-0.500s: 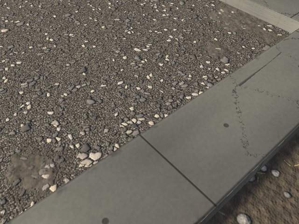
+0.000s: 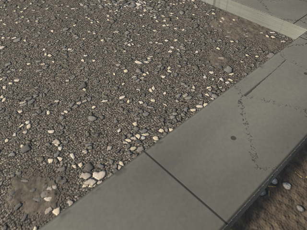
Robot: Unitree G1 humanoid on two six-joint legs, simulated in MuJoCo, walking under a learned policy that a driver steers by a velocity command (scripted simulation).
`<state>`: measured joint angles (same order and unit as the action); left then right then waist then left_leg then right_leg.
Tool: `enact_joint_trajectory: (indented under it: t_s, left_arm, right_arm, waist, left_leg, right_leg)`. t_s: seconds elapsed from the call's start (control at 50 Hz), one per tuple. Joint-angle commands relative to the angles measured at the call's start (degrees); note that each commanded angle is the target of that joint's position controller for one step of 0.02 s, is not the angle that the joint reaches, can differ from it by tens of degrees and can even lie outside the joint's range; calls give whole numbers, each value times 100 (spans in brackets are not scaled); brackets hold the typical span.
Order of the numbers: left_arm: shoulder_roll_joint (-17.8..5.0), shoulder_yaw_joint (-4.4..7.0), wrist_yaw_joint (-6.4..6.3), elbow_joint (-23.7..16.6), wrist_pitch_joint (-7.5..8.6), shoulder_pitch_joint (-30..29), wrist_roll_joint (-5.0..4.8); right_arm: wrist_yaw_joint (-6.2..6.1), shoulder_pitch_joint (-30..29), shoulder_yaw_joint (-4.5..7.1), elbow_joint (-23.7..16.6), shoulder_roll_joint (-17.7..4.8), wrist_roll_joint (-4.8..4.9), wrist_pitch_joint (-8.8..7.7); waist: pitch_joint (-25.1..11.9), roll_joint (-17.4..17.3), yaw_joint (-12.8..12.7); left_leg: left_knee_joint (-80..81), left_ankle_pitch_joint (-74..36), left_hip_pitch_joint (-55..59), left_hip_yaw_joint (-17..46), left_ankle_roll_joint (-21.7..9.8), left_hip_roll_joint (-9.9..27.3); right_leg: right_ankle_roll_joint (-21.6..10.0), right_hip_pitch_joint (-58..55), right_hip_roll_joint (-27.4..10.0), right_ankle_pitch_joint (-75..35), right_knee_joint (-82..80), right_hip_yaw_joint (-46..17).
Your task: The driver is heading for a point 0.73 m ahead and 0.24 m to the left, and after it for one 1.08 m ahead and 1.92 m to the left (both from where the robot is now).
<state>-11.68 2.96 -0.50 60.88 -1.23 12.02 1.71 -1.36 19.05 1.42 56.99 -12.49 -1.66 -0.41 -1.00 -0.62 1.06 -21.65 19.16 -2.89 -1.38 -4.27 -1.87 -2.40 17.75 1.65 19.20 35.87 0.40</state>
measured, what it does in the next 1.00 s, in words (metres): climbs, turning left: right foot, then left foot 0.12 m higher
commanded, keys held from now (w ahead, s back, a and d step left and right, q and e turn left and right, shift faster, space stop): w+shift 0.18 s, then w+q+shift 0.78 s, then q+shift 0.04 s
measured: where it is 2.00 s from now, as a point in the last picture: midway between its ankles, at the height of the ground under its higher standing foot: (102, 127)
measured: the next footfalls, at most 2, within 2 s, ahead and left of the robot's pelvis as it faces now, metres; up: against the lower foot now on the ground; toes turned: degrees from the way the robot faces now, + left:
right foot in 0.26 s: +0.22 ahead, -0.17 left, +0.00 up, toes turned -4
left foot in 0.74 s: +0.52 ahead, +0.01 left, +0.12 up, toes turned +24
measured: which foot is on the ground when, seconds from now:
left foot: down 0.00-0.24, up 0.26-0.72, down 0.74-1.00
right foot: up 0.00-0.24, down 0.26-0.70, up 0.72-1.00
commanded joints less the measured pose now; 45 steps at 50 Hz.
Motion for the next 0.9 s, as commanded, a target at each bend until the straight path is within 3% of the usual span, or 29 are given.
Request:
enact_joint_trajectory:
  t_s: [0.02,0.1,0.18,0.2,0.22,0.24,0.26,0.28,0.3,0.32,0.34,0.38,0.42,0.46,0.52,0.54,0.6,0.64,0.66,0.68,0.7,0.72,0.74,0.76,0.78,0.82,0.86,0.88,0.9]
  left_arm:
    - [-570,125,135,-800,234,-1168,54]
    - [-358,114,299,-894,383,-1021,15]
    - [-326,108,267,-1103,339,-991,-36]
    - [-411,159,217,-1080,368,-670,-48]
    - [-504,250,145,-819,407,372,-79]
    - [-764,372,81,-484,480,1496,-46]
    - [-1379,503,2,-385,559,2302,97]
    - [-1764,495,0,-434,552,2154,162]
    - [-1230,353,28,-595,460,1184,115]
    - [-793,230,87,-729,472,671,77]
    - [-562,156,142,-654,520,653,63]
    - [-219,17,141,-393,630,919,92]
    - [-154,-55,169,-138,718,1409,103]
    - [-101,-141,181,30,787,1555,119]
    - [-145,-243,116,9,820,1234,66]
    - [-178,-289,48,-82,824,1293,4]
    - [-510,-281,-187,-110,864,1801,-131]
    - [-816,-196,-301,-463,842,1741,-270]
    - [-1124,-96,-417,-603,811,1772,-258]
    - [-1366,5,-443,-875,721,1418,-145]
    - [-1567,125,-372,-1170,621,1051,-54]
    - [-1740,252,-183,-1464,559,808,-95]
    - [-987,143,53,-1581,597,408,-101]
    - [-298,-16,272,-2472,756,-358,21]
    - [-393,-54,314,-3018,983,-469,259]
    - [-226,-170,202,-3006,1080,-363,126]
    - [200,-413,52,-3306,749,-577,284]
    - [81,-462,34,-3364,583,-447,305]
    - [-286,-391,17,-3392,508,-491,260]
  right_arm:
    - [-27,808,275,83,-891,-3,-104]
    - [32,506,315,-12,-773,-11,-354]
    - [77,384,339,-85,-833,23,-464]
    - [93,357,338,-103,-853,62,-484]
    - [102,184,344,-125,-893,51,-477]
    - [136,31,338,-201,-907,88,-478]
    - [174,-124,246,-385,-581,55,-478]
    - [201,178,94,-621,202,218,-487]
    - [197,45,164,-687,-126,203,-412]
    - [218,-212,208,-764,-256,109,-367]
    - [238,-319,178,-838,-51,84,-359]
    - [304,-546,103,-1079,319,57,-231]
    - [248,-1176,-52,-1506,691,177,-108]
    - [149,-1634,-201,-1881,900,165,8]
    - [134,-2418,-302,-2459,698,180,140]
    - [185,-2561,-274,-2498,408,207,205]
    - [213,-2455,-248,-2465,325,100,295]
    - [245,-2145,-267,-2338,260,143,250]
    - [258,-2062,-247,-2337,207,201,253]
    - [247,-1384,-109,-2206,-69,120,246]
    - [214,-363,53,-1988,-441,152,269]
    - [202,302,256,-1908,-872,210,196]
    - [198,-115,419,-1925,-1089,320,35]
    - [202,-815,538,-1897,-1479,336,92]
    - [150,-668,553,-1997,-1512,240,98]
    - [60,26,378,-1465,-764,19,-96]
    - [14,113,356,-1191,-795,-65,-332]
    - [41,-99,321,-1261,-880,-27,-407]
    - [93,-417,284,-1377,-899,32,-473]
  waist:
    - [1458,-504,266]
    - [951,-495,35]
    - [905,-711,-66]
    - [795,-658,-235]
    - [328,-543,-786]
    - [-311,-54,-1267]
    - [-696,966,-1473]
    - [-864,2130,-949]
    - [-353,1484,-554]
    - [34,725,-397]
    - [152,480,-328]
    - [265,587,-127]
    - [406,368,-86]
    - [753,165,177]
    - [1224,79,527]
    - [1384,-52,464]
    - [1036,119,362]
    - [82,164,562]
    - [-266,584,653]
    - [-699,935,1047]
    - [-1227,1337,1372]
    - [-1502,1246,1555]
    - [-940,218,1359]
    - [-628,-1370,676]
    - [-698,-577,434]
    - [245,666,41]
    - [500,771,-358]
    - [651,874,-610]
    - [871,899,-715]
  left_leg:
    - [1965,2552,378,2563,-1131,2183]
    - [1775,961,324,1397,-841,1668]
    - [1734,-610,-474,815,-743,1630]
    - [1271,-1916,-648,809,-739,1648]
    - [183,-3197,-851,597,-696,1444]
    - [-1390,-3677,-1377,242,-579,965]
    - [-3487,-2172,-2618,-26,-363,389]
    - [-5156,707,-3913,230,-239,-238]
    - [-6337,107,-4191,459,-301,156]
    - [-7051,-276,-4462,373,-354,491]
    - [-7640,-530,-4652,331,-388,639]
    - [-8978,-615,-5322,273,-429,696]
    - [-10533,-302,-6669,412,-562,509]
    - [-11163,-265,-7558,597,-653,394]
    - [-9617,-389,-7109,234,-567,338]
    - [-8616,-462,-6554,-259,-472,273]
    - [-7704,-125,-6186,-976,-582,388]
    - [-6157,59,-4378,-1648,-909,-6]
    - [-5579,177,-3788,-1695,-947,-166]
    - [-5197,672,-3187,-1599,-971,-372]
    - [-5025,1795,-2384,-1244,-1096,-603]
    - [-4131,2489,-1331,-430,-1331,-791]
    - [-2409,2281,-709,1478,-1795,-291]
    - [-294,2129,-209,5002,-2386,480]
    - [377,1821,208,6188,-2348,1026]
    - [296,853,-855,5497,-2029,1019]
    - [-189,46,-1764,3952,-1637,503]
    - [1,168,-2403,3164,-1441,190]
    - [371,221,-3056,2568,-1335,-57]
  right_leg:
    - [-4,2849,-446,251,1448,95]
    - [-1,2290,-526,-314,1206,182]
    - [-195,599,-320,-566,15,603]
    - [-239,-29,-175,-664,-154,660]
    - [-255,-1105,25,-720,-385,741]
    - [-198,-2488,93,-585,-701,790]
    - [-132,-3382,-1199,1389,-1511,-912]
    - [-345,-3383,-2508,3593,-2943,-3629]
    - [-421,-2390,-2533,3820,-3049,-3758]
    - [-339,-1834,-2359,3173,-2650,-2824]
    - [-288,-1504,-2135,2345,-2507,-2076]
    - [-188,-1129,-1966,1630,-2339,-1207]
    - [-225,-1119,-2207,1494,-2364,-1002]
    - [-16,-757,-2295,1361,-2494,-641]
    - [433,395,-1797,1220,-3239,489]
    - [372,794,-1567,695,-3630,1008]
    - [228,-636,-1394,-2697,-3450,1679]
    - [263,-1240,-1318,-7545,-2449,2176]
    - [144,-1591,-1607,-9269,-1889,2074]
    - [61,-1952,-1754,-10364,-793,1966]
    - [-104,-2116,-1958,-11076,619,1730]
    - [-302,-1529,-1980,-10302,2603,1424]
    - [-261,386,-1080,-4356,4997,1107]
    - [127,3143,291,-923,6903,210]
    - [59,3910,48,-980,7266,-646]
    - [104,4268,-123,-528,7655,-669]
    - [154,4574,-239,450,7994,-593]
    - [189,4111,-432,755,6681,-502]
    - [240,3460,-624,593,5201,-443]
Velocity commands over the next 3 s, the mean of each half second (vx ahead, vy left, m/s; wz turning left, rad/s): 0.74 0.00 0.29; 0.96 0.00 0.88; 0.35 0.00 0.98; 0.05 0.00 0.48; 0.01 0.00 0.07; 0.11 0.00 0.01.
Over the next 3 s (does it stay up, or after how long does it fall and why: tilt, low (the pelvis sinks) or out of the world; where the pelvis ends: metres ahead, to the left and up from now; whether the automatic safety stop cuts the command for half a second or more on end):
stays up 1.20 0.35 0.00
